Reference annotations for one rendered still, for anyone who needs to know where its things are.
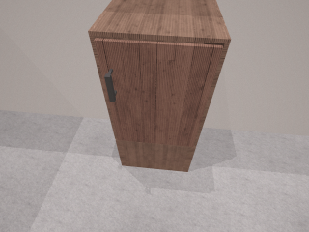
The cupboard door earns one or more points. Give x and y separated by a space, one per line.
162 88

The handle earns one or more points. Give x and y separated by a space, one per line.
110 87

